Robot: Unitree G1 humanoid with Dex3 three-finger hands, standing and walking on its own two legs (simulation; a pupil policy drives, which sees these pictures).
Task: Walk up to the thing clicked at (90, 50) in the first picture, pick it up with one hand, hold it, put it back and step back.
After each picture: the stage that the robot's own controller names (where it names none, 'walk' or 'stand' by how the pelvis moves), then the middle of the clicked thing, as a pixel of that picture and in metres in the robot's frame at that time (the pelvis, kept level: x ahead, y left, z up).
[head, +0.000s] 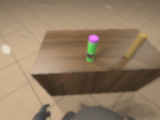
stand; (91, 49) +0.58 +0.01 +0.01
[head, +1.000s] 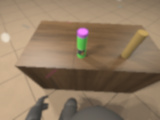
sink last; (81, 45) +0.54 +0.10 +0.05
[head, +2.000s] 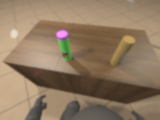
stand; (65, 47) +0.49 +0.22 +0.06
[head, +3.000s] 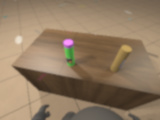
stand; (69, 54) +0.50 +0.19 +0.01
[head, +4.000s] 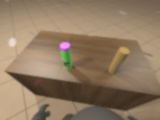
stand; (66, 57) +0.47 +0.20 +0.01
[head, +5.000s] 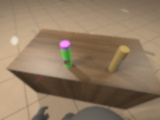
stand; (66, 55) +0.48 +0.21 +0.01
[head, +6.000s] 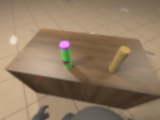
stand; (66, 56) +0.47 +0.21 +0.01
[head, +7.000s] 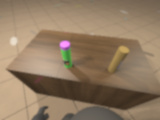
stand; (66, 56) +0.48 +0.21 +0.01
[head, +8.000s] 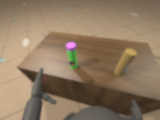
rise first; (72, 57) +0.48 +0.19 +0.02
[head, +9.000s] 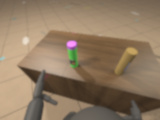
go down; (73, 55) +0.49 +0.18 +0.02
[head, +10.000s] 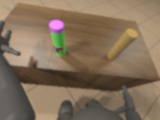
go down; (59, 41) +0.50 +0.17 +0.07
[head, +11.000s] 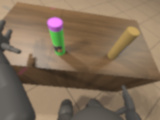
approach; (58, 40) +0.50 +0.18 +0.09
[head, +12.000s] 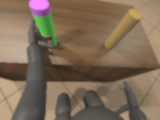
close in; (46, 29) +0.52 +0.19 +0.13
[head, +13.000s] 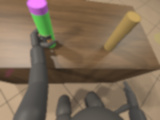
lift; (45, 28) +0.53 +0.20 +0.12
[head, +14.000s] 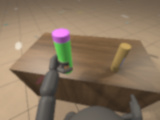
lift; (64, 55) +0.32 +0.15 +0.23
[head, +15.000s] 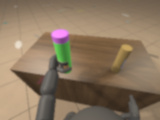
hold; (63, 55) +0.32 +0.16 +0.21
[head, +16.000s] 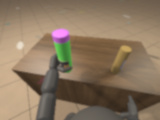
hold; (64, 54) +0.32 +0.15 +0.22
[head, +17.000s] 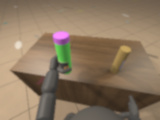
crouch; (64, 56) +0.33 +0.16 +0.20
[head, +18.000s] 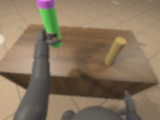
lower; (52, 26) +0.49 +0.20 +0.25
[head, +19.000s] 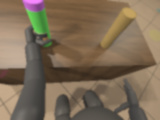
lower; (40, 26) +0.54 +0.19 +0.12
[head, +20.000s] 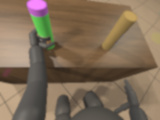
lower; (44, 29) +0.53 +0.19 +0.12
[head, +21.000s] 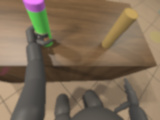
lower; (41, 26) +0.54 +0.20 +0.12
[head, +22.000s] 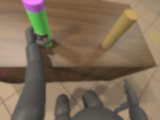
lower; (41, 26) +0.54 +0.20 +0.12
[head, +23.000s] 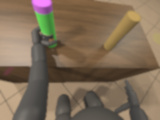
loosen; (47, 27) +0.53 +0.18 +0.12
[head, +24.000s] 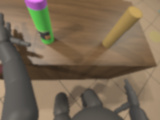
rise; (43, 23) +0.54 +0.19 +0.12
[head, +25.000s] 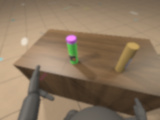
sink last; (72, 51) +0.51 +0.18 +0.06
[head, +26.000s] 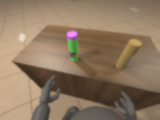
stand; (73, 47) +0.52 +0.17 +0.07
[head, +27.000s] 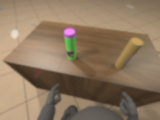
stand; (70, 46) +0.51 +0.17 +0.08
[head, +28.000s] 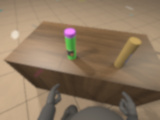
stand; (71, 46) +0.52 +0.17 +0.08
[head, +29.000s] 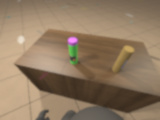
stand; (73, 52) +0.53 +0.17 +0.02
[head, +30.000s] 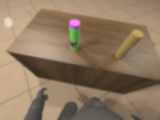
walk; (74, 37) +0.58 +0.14 +0.04
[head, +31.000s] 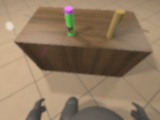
walk; (70, 23) +0.77 +0.23 +0.04
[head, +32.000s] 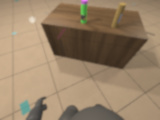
stand; (84, 12) +1.11 +0.15 +0.04
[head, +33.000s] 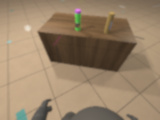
stand; (78, 20) +1.12 +0.20 +0.02
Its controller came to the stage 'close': yes
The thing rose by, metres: 0.21
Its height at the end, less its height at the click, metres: +0.00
